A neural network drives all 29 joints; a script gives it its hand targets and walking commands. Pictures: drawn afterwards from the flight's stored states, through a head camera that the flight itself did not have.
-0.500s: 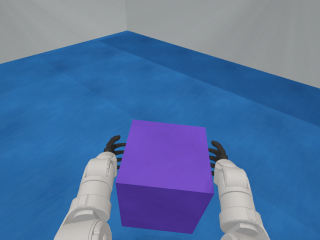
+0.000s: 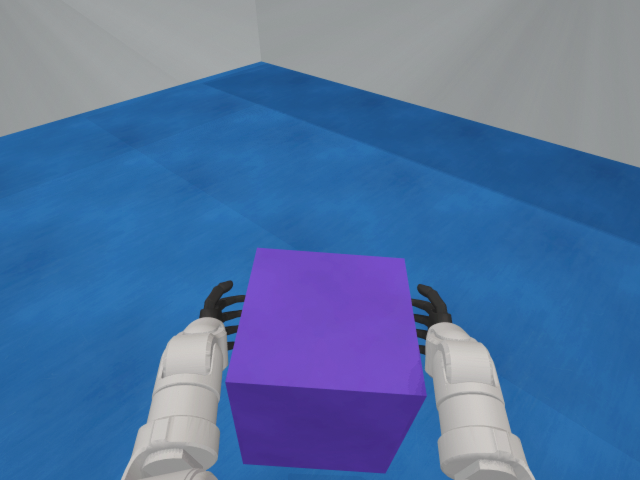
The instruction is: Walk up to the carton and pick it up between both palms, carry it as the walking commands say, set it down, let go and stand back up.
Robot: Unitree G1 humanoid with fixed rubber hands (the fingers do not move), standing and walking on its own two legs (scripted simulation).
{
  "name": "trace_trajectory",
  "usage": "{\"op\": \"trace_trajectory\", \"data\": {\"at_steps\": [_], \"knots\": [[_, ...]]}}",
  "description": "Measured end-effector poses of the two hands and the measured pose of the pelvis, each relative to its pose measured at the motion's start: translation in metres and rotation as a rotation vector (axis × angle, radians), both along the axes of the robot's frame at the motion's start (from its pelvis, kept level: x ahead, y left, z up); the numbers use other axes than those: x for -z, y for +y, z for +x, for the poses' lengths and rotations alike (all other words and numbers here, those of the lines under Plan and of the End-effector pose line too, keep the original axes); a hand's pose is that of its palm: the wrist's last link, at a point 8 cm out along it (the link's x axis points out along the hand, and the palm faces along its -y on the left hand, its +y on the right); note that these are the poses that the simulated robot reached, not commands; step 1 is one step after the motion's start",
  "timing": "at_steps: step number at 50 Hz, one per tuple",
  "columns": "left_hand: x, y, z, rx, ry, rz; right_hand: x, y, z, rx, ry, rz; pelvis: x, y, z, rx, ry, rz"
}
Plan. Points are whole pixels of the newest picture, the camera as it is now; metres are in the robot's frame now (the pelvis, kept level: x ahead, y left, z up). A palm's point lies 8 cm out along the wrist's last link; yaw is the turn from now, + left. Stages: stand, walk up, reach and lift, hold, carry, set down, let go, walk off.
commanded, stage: reach and lift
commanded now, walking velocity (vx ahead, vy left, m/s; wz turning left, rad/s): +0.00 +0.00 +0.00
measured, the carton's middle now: (322, 362) +0.32 +0.00 -0.02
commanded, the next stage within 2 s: hold in 0.60 s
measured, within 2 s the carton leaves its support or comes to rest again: neither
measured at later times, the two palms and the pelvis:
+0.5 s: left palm (209, 345) +0.30 +0.15 +0.05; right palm (439, 345) +0.30 -0.15 +0.04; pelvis +0.00 +0.00 +0.00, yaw +0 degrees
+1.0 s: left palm (208, 352) +0.29 +0.15 +0.05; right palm (442, 354) +0.29 -0.15 +0.04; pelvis +0.00 +0.00 +0.00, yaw +0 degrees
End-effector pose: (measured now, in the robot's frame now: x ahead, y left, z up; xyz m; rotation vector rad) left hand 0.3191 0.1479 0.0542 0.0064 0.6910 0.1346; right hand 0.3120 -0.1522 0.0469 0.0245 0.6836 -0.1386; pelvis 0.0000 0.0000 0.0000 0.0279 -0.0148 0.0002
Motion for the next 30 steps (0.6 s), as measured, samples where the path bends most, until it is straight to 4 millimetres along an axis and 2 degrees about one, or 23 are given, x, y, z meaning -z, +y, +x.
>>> {"op": "trace_trajectory", "data": {"at_steps": [30], "knots": [[0.004,0.001,-0.020,-0.036,-0.009,-0.014,0.004,0.001,-0.014,-0.018,-0.005,0.007,0.000,0.000,-0.001,0.001,-0.013,0.000]]}}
